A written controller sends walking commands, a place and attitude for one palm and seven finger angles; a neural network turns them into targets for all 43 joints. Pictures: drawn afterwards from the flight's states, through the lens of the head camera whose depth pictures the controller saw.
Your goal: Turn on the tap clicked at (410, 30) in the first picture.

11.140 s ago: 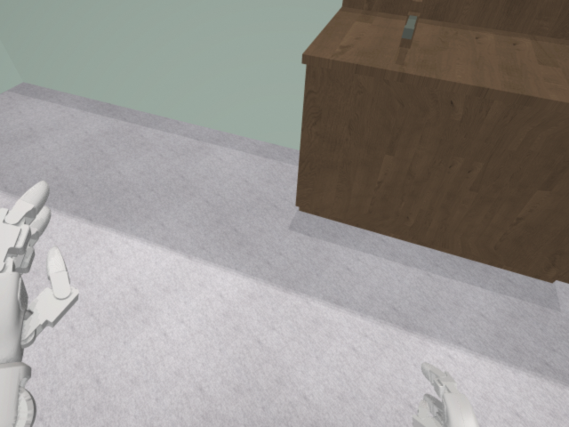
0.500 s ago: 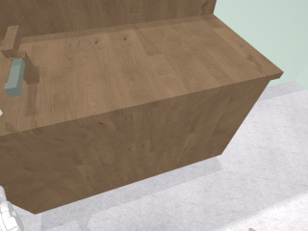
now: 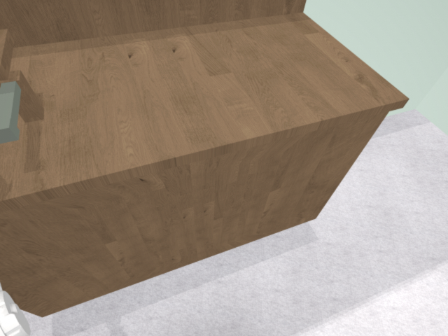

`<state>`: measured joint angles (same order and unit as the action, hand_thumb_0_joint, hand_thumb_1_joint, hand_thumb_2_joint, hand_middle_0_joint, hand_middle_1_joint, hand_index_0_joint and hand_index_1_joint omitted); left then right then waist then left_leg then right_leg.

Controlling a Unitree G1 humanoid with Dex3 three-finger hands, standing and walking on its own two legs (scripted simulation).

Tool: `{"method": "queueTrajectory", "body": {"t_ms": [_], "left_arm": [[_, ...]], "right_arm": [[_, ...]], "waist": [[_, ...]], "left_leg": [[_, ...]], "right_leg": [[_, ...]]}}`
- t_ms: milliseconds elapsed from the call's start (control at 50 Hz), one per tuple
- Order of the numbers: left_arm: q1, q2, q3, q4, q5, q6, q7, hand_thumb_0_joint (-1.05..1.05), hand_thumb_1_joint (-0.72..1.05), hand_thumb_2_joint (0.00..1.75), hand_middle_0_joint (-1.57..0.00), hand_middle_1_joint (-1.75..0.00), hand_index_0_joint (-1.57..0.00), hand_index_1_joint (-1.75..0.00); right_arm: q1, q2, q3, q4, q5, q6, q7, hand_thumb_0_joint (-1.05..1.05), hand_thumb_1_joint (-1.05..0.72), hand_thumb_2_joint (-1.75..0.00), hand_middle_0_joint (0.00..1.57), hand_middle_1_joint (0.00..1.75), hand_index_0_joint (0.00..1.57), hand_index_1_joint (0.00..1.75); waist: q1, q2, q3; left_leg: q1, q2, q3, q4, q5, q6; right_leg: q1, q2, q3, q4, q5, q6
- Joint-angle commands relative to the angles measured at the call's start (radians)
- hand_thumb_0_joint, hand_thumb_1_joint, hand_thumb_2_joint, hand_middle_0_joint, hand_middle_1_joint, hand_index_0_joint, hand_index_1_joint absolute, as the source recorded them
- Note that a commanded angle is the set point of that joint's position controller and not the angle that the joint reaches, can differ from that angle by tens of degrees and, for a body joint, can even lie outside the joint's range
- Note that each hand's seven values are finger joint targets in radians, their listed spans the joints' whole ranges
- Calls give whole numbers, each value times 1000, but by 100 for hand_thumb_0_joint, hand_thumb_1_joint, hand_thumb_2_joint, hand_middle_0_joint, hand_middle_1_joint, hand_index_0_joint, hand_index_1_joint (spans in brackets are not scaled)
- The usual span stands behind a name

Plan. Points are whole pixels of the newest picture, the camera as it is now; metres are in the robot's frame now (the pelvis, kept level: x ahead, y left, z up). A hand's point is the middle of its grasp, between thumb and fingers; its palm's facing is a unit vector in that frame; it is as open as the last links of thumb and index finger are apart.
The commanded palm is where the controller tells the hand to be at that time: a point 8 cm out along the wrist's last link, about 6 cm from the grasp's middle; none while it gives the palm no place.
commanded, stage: reach beside the lever's end, fingers flat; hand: left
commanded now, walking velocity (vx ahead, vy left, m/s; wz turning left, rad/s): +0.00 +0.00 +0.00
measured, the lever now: (4, 131) +0.41 +0.38 +0.14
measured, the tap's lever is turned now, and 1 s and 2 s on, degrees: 0 0 23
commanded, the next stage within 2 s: push the lever round in 0.06 s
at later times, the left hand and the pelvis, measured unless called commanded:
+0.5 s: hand out of the picture +0.36 +0.38 +0.13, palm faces +0.58 -0.81 -0.07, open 7.8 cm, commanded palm +0.31 +0.40 +0.13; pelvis +0.00 -0.01 +0.00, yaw +1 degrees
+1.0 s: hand (7, 155) +0.36 +0.36 +0.13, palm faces +0.60 -0.80 -0.06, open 7.8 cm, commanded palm +0.32 +0.38 +0.13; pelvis -0.01 -0.02 +0.00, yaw +1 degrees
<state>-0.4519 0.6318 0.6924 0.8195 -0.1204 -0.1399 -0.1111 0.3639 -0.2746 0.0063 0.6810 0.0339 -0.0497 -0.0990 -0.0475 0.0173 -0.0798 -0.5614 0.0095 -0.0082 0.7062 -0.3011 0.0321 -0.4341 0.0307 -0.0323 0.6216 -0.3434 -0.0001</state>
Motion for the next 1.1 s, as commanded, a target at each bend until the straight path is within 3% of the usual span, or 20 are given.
{"method": "queueTrajectory", "body": {"t_ms": [0,120,160,200,220,300,400,440,540,580,660,700,760,820,860,900,920,1040,1060,1080], "left_arm": [[-294,406,57,-259,-22,-54,19,0,90,90,-15,-15,-15,-15],[-389,360,-19,-238,-3,-25,16,0,90,90,-15,-15,-15,-15],[-368,383,3,-221,-5,-31,13,0,90,90,-15,-15,-15,-15],[-398,323,-54,-228,-8,-35,4,0,90,90,-15,-15,-15,-15],[-376,341,-33,-220,-10,-36,4,0,90,90,-15,-15,-15,-15],[-384,297,-72,-226,-16,-26,10,0,90,90,-15,-15,-15,-15],[-385,338,-31,-230,-12,-27,37,0,90,90,-15,-15,-15,-15],[-388,330,-41,-270,-6,-36,47,0,90,90,-15,-15,-15,-15],[-345,357,-3,-267,-3,-45,60,0,90,90,-15,-15,-15,-15],[-360,348,-14,-260,-3,-41,59,0,90,90,-15,-15,-15,-15],[-347,356,-8,-212,-5,-23,53,0,90,90,-15,-15,-15,-15],[-382,356,-22,-217,-1,-23,51,0,90,90,-15,-15,-15,-15],[-390,325,-49,-257,5,-45,61,0,90,90,-15,-15,-15,-15],[-338,308,-38,-236,-10,-43,67,0,90,90,-15,-15,-15,-15],[-354,314,-37,-196,-13,-25,66,0,90,90,-15,-15,-15,-15],[-385,318,-38,-194,-9,-15,75,0,90,90,-15,-15,-15,-15],[-397,307,-54,-220,0,-15,83,0,90,90,-15,-15,-15,-15],[-452,269,-80,-248,24,-41,157,0,90,90,-15,-15,-15,-15],[-440,253,-89,-251,28,-42,167,0,90,90,-15,-15,-15,-15],[-476,220,-127,-288,34,-43,176,0,90,90,-15,-15,-15,-15]], "right_arm": [[-1,-182,-60,-108,-2,-50,-19,0,-90,-90,20,30,20,30],[-10,-177,-51,-98,-1,-65,-31,0,-90,-90,20,30,20,30],[-8,-177,-50,-97,0,-65,-32,0,-90,-90,20,30,20,30],[-13,-169,-49,-95,1,-69,-30,0,-90,-90,20,30,20,30],[-10,-172,-50,-94,3,-69,-30,0,-90,-90,20,30,20,30],[-19,-169,-49,-98,8,-69,-27,0,-90,-90,20,30,20,30],[-21,-169,-49,-92,7,-66,-27,0,-90,-90,20,30,20,30],[-24,-168,-50,-96,4,-66,-23,0,-90,-90,20,30,20,30],[-24,-166,-51,-97,1,-60,-21,0,-90,-90,20,30,20,30],[-29,-163,-51,-93,2,-57,-23,0,-90,-90,20,30,20,30],[-24,-168,-51,-88,5,-52,-26,0,-90,-90,20,30,20,30],[-23,-166,-49,-88,6,-51,-28,0,-90,-90,20,30,20,30],[-20,-161,-53,-85,2,-54,-26,0,-90,-90,20,30,20,30],[-20,-162,-55,-84,4,-52,-24,0,-90,-90,20,30,20,30],[-21,-165,-52,-79,8,-51,-26,0,-90,-90,20,30,20,30],[-26,-165,-51,-80,7,-52,-27,0,-90,-90,20,30,20,30],[-28,-160,-51,-83,6,-53,-26,0,-90,-90,20,30,20,30],[-30,-157,-48,-69,-5,-57,-23,0,-90,-90,20,30,20,30],[-36,-153,-50,-69,-5,-58,-23,0,-90,-90,20,30,20,30],[-41,-151,-48,-71,-5,-60,-22,0,-90,-90,20,30,20,30]], "waist": [[32,148,-252],[-1,142,-221],[11,126,-240],[3,149,-245],[12,141,-250],[10,132,-240],[19,102,-255],[19,131,-268],[29,109,-268],[20,122,-256],[15,80,-232],[9,103,-222],[10,138,-259],[18,89,-259],[9,51,-228],[7,60,-215],[12,97,-233],[-3,91,-227],[2,115,-246],[-10,141,-250]], "left_leg": [[294,14,-77,-104,280,-17],[305,15,-84,-119,215,-16],[296,11,-72,-109,237,-11],[320,9,-71,-105,251,-14],[317,11,-73,-106,256,-17],[311,6,-73,-109,244,-13],[285,1,-58,-103,257,-6],[291,-1,-48,-95,259,-3],[260,-3,-38,-90,258,1],[254,-2,-32,-91,251,1],[215,-3,-24,-87,223,6],[213,-5,-24,-90,202,6],[256,-1,-30,-85,224,4],[235,-3,-27,-83,225,5],[202,-2,-25,-87,192,8],[197,-4,-23,-89,174,9],[210,-4,-23,-90,179,7],[220,1,-36,-90,159,7],[234,1,-36,-93,166,5],[255,2,-39,-96,166,4]], "right_leg": [[-7,37,-7,-59,180,-23],[-34,31,-6,-77,149,-23],[-7,29,-1,-76,176,-24],[-17,28,-1,-77,186,-23],[-9,29,-3,-77,187,-24],[-3,25,-1,-83,186,-24],[40,21,5,-80,229,-21],[47,21,10,-77,234,-20],[79,22,14,-68,259,-18],[71,19,20,-70,263,-14],[71,15,27,-70,268,-8],[58,14,31,-76,247,-7],[50,20,30,-73,248,-13],[69,18,28,-68,266,-10],[64,12,32,-74,252,-4],[56,9,36,-81,235,-2],[55,10,35,-78,231,-5],[33,14,27,-82,191,-10],[35,14,26,-80,193,-12],[24,14,23,-83,185,-13]]}}
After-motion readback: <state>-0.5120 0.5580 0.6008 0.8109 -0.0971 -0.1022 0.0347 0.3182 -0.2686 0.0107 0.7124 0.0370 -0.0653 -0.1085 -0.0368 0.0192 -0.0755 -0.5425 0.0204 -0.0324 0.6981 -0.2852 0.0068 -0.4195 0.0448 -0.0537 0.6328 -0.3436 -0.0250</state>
